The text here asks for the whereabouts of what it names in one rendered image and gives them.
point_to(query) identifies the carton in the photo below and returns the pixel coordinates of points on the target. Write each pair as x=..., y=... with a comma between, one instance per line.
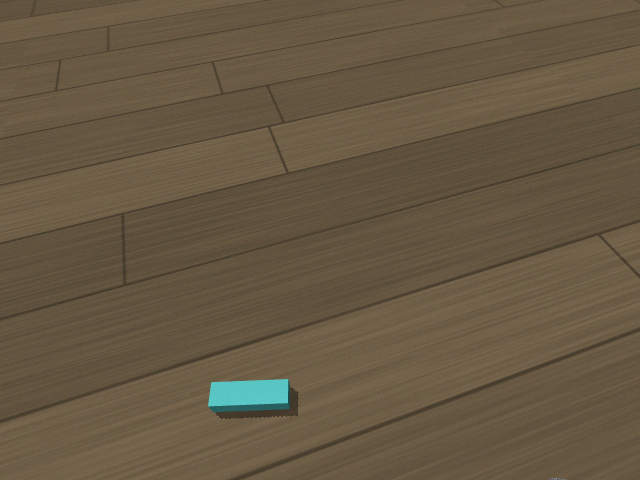
x=249, y=395

